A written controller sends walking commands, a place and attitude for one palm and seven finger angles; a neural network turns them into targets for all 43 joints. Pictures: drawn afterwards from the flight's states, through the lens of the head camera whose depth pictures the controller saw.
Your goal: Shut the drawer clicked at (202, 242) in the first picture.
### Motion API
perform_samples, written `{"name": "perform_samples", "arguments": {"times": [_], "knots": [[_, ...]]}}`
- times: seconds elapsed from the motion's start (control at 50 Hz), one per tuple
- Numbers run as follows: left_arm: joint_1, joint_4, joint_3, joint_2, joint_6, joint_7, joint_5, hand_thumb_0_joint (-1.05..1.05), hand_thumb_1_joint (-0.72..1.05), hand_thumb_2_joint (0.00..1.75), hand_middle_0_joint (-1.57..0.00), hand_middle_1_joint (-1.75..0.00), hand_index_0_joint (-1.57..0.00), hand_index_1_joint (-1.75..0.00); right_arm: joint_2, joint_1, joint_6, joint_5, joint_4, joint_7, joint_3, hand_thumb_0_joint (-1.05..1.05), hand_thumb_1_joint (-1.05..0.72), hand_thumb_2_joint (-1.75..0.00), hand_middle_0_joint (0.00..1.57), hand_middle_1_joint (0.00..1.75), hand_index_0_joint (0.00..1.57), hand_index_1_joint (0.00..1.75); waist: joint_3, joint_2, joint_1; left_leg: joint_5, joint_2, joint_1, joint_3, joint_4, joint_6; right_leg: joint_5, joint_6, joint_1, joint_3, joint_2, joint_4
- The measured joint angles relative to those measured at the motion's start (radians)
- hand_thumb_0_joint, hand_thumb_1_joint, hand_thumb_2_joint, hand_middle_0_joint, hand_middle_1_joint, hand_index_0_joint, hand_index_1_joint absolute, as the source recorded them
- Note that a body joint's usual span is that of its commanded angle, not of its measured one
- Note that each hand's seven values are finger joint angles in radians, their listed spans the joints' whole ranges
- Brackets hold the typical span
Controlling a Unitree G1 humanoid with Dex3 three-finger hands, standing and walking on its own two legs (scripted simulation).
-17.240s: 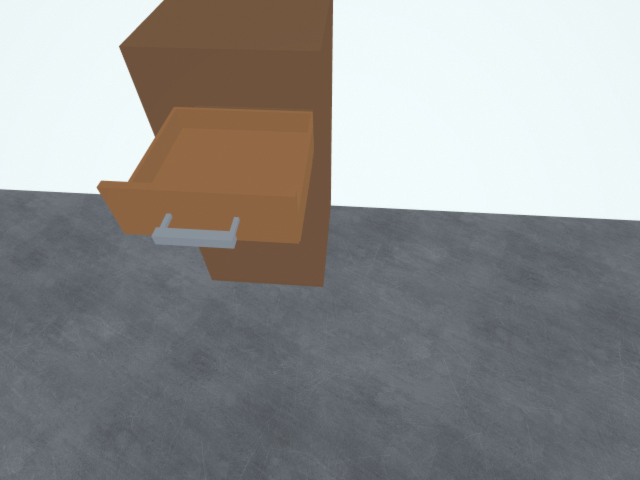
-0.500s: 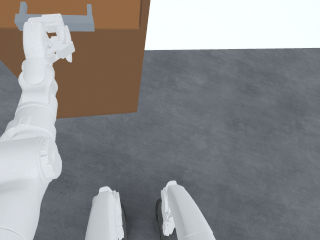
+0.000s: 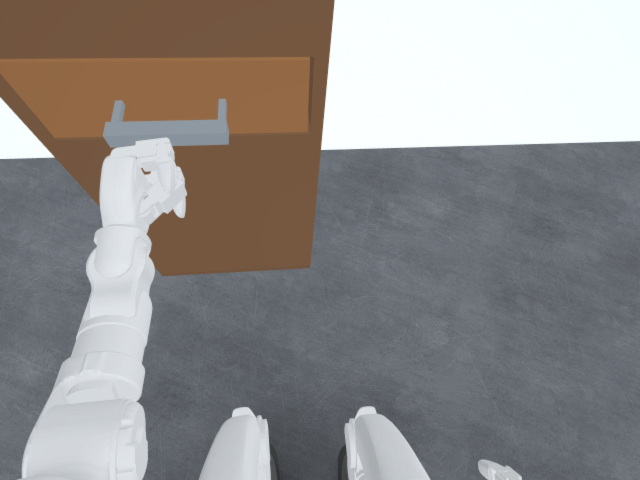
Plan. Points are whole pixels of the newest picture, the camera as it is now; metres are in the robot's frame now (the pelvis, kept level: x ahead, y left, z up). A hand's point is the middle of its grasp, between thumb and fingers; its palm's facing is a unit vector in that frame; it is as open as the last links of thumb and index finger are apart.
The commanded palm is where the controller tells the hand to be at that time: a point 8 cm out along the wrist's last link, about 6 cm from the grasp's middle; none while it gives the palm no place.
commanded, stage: draw the hand back to the body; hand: left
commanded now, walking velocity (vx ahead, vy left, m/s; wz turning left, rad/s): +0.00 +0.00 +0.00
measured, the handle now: (170, 120) +0.58 +0.18 +0.02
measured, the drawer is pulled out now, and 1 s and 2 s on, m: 0.00 0.00 0.00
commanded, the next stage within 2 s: step back with the hand held close in 1.22 s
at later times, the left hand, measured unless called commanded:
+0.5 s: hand (80, 279) +0.31 +0.18 +0.14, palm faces +0.14 -0.96 -0.24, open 3.3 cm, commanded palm +0.27 +0.24 +0.17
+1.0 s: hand out of the picture +0.21 +0.23 +0.25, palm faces +0.40 -0.83 -0.38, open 3.3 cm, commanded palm +0.15 +0.27 +0.27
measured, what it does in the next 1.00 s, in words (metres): rises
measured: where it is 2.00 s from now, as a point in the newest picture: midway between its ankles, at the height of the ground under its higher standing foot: outside the picture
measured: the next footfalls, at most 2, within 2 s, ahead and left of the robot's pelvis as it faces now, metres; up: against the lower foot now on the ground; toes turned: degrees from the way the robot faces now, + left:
none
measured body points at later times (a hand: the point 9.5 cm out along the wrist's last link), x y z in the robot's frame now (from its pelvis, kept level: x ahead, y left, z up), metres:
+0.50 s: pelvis +0.02 -0.01 +0.08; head +0.04 -0.03 +0.53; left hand +0.29 +0.24 +0.16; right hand +0.20 -0.24 -0.01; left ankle +0.02 +0.10 -0.64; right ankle +0.00 -0.12 -0.64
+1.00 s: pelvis +0.03 -0.01 +0.11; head +0.01 -0.04 +0.55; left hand +0.18 +0.27 +0.27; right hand +0.23 -0.22 +0.02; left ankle +0.02 +0.10 -0.64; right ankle +0.00 -0.12 -0.64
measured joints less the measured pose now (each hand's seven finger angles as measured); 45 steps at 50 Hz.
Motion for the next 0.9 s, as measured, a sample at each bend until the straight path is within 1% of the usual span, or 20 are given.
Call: {"name": "perform_samples", "arguments": {"times": [0.08, 0.12, 0.16, 0.22, 0.26, 0.36, 0.38, 0.42, 0.46, 0.5, 0.56, 0.62, 0.68, 0.8, 0.9], "knots": [[0.167, -0.144, -0.038, -0.029, 0.063, -0.003, -0.034, 0.02, 0.90, 0.90, -1.40, -1.60, -1.40, -1.60, 0.003, 0.005, -0.002, 0.025, -0.027, -0.014, 0.009, 0.00, -0.90, -0.90, 0.20, 0.30, 0.20, 0.30, 0.008, -0.003, 0.029, 0.027, -0.005, 0.130, 0.007, -0.102, -0.005, 0.026, -0.002, 0.125, 0.007, -0.001, -0.096], [0.230, -0.191, -0.050, -0.034, 0.074, -0.001, -0.045, 0.02, 0.90, 0.90, -1.40, -1.60, -1.40, -1.60, 0.004, 0.004, -0.014, 0.032, -0.033, -0.023, 0.014, 0.00, -0.90, -0.90, 0.20, 0.30, 0.20, 0.30, 0.010, -0.006, 0.041, 0.039, -0.009, 0.186, 0.004, -0.144, -0.008, 0.036, -0.004, 0.182, 0.004, -0.003, -0.138], [0.281, -0.232, -0.061, -0.035, 0.073, -0.001, -0.058, 0.02, 0.90, 0.90, -1.40, -1.60, -1.40, -1.60, 0.004, -0.001, -0.029, 0.035, -0.033, -0.030, 0.015, 0.00, -0.90, -0.90, 0.20, 0.30, 0.20, 0.30, 0.010, -0.010, 0.051, 0.049, -0.013, 0.234, -0.002, -0.176, -0.012, 0.044, -0.007, 0.234, -0.002, -0.004, -0.171], [0.346, -0.295, -0.087, -0.033, 0.069, -0.018, -0.075, 0.02, 0.90, 0.90, -1.40, -1.60, -1.40, -1.60, -0.003, -0.014, -0.050, 0.041, -0.032, -0.039, 0.012, 0.00, -0.90, -0.90, 0.20, 0.30, 0.20, 0.30, 0.010, -0.007, 0.064, 0.059, -0.018, 0.295, -0.015, -0.210, -0.016, 0.051, -0.010, 0.302, -0.014, -0.007, -0.210], [0.385, -0.332, -0.104, -0.032, 0.078, -0.036, -0.085, 0.02, 0.90, 0.90, -1.40, -1.60, -1.40, -1.60, -0.009, -0.026, -0.059, 0.045, -0.032, -0.044, 0.011, 0.00, -0.90, -0.90, 0.20, 0.30, 0.20, 0.30, 0.011, -0.005, 0.072, 0.066, -0.021, 0.334, -0.018, -0.231, -0.017, 0.057, -0.010, 0.343, -0.018, -0.009, -0.232], [0.481, -0.417, -0.119, -0.035, 0.133, -0.074, -0.112, 0.02, 0.90, 0.90, -1.40, -1.60, -1.40, -1.60, -0.021, -0.054, -0.080, 0.054, -0.051, -0.060, 0.016, 0.00, -0.90, -0.90, 0.20, 0.30, 0.20, 0.30, 0.017, 0.000, 0.082, 0.087, -0.027, 0.425, -0.018, -0.286, -0.018, 0.075, -0.011, 0.432, -0.018, -0.012, -0.283], [0.502, -0.442, -0.126, -0.030, 0.154, -0.054, -0.089, 0.02, 0.90, 0.90, -1.40, -1.60, -1.40, -1.60, -0.018, -0.061, -0.078, 0.055, -0.055, -0.068, 0.016, 0.00, -0.90, -0.90, 0.20, 0.30, 0.20, 0.30, 0.022, -0.004, 0.087, 0.092, -0.028, 0.449, -0.013, -0.302, -0.018, 0.079, -0.011, 0.452, -0.013, -0.013, -0.294], [0.554, -0.506, -0.149, -0.014, 0.213, 0.012, -0.041, 0.02, 0.90, 0.90, -1.40, -1.60, -1.40, -1.60, -0.009, -0.075, -0.063, 0.055, -0.063, -0.089, 0.018, 0.00, -0.90, -0.90, 0.20, 0.30, 0.20, 0.30, 0.038, -0.008, 0.096, 0.110, -0.031, 0.513, -0.003, -0.351, -0.022, 0.095, -0.011, 0.508, -0.003, -0.015, -0.332], [0.607, -0.562, -0.168, -0.004, 0.265, 0.072, -0.009, 0.02, 0.89, 0.90, -1.40, -1.60, -1.40, -1.60, -0.003, -0.085, -0.055, 0.055, -0.070, -0.109, 0.023, 0.00, -0.90, -0.90, 0.20, 0.30, 0.20, 0.30, 0.052, -0.004, 0.103, 0.133, -0.035, 0.579, 0.004, -0.408, -0.019, 0.116, -0.011, 0.569, 0.003, -0.017, -0.384], [0.645, -0.603, -0.178, 0.004, 0.305, 0.116, 0.011, 0.02, 0.89, 0.90, -1.40, -1.60, -1.40, -1.60, 0.000, -0.095, -0.052, 0.054, -0.069, -0.126, 0.031, 0.00, -0.90, -0.90, 0.20, 0.30, 0.20, 0.30, 0.067, -0.002, 0.112, 0.156, -0.038, 0.641, 0.007, -0.465, -0.018, 0.138, -0.009, 0.629, 0.007, -0.018, -0.436], [0.682, -0.648, -0.178, 0.010, 0.348, 0.159, 0.026, 0.02, 0.89, 0.90, -1.40, -1.60, -1.40, -1.60, 0.004, -0.107, -0.058, 0.052, -0.058, -0.141, 0.044, 0.01, -0.90, -0.90, 0.20, 0.30, 0.20, 0.30, 0.089, 0.002, 0.127, 0.187, -0.043, 0.726, 0.008, -0.540, -0.018, 0.168, -0.008, 0.712, 0.008, -0.020, -0.509], [0.718, -0.703, -0.167, 0.012, 0.375, 0.181, 0.032, 0.02, 0.89, 0.90, -1.40, -1.60, -1.40, -1.60, 0.006, -0.118, -0.073, 0.047, -0.041, -0.147, 0.053, 0.01, -0.90, -0.90, 0.20, 0.30, 0.20, 0.30, 0.108, 0.005, 0.141, 0.213, -0.047, 0.800, 0.009, -0.605, -0.018, 0.195, -0.008, 0.787, 0.008, -0.021, -0.574], [0.770, -0.776, -0.154, 0.010, 0.389, 0.188, 0.034, 0.02, 0.89, 0.90, -1.40, -1.60, -1.40, -1.60, 0.007, -0.123, -0.092, 0.040, -0.028, -0.143, 0.058, 0.01, -0.90, -0.90, 0.20, 0.30, 0.20, 0.30, 0.120, 0.011, 0.151, 0.234, -0.050, 0.864, 0.010, -0.661, -0.018, 0.216, -0.007, 0.850, 0.009, -0.022, -0.629], [0.902, -0.937, -0.121, 0.013, 0.394, 0.180, 0.031, 0.02, 0.89, 0.90, -1.40, -1.60, -1.40, -1.60, 0.012, -0.123, -0.125, 0.026, -0.009, -0.129, 0.056, 0.01, -0.90, -0.90, 0.21, 0.30, 0.20, 0.30, 0.134, 0.018, 0.164, 0.260, -0.052, 0.954, 0.013, -0.737, -0.019, 0.244, -0.006, 0.940, 0.013, -0.021, -0.708], [0.996, -1.045, -0.069, 0.029, 0.387, 0.177, 0.028, 0.02, 0.89, 0.90, -1.40, -1.60, -1.40, -1.60, 0.013, -0.115, -0.148, 0.017, 0.003, -0.119, 0.046, 0.01, -0.90, -0.90, 0.21, 0.30, 0.20, 0.30, 0.140, 0.023, 0.173, 0.269, -0.051, 0.991, 0.011, -0.764, -0.021, 0.257, -0.007, 0.981, 0.012, -0.018, -0.744]]}}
